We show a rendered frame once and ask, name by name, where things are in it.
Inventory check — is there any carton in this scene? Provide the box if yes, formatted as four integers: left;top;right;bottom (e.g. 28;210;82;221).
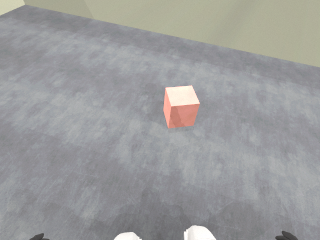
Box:
163;85;200;129

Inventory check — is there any robot right thigh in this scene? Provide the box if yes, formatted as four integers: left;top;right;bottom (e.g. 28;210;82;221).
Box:
184;226;216;240

